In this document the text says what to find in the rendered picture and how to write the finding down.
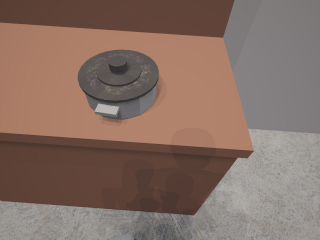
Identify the lid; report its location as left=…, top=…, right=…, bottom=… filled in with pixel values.
left=77, top=49, right=159, bottom=103

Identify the pot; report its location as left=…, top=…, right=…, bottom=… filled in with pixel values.
left=85, top=85, right=157, bottom=120

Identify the knob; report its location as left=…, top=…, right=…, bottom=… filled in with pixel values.
left=108, top=55, right=128, bottom=73

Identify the table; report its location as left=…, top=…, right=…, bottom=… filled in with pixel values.
left=0, top=0, right=254, bottom=216

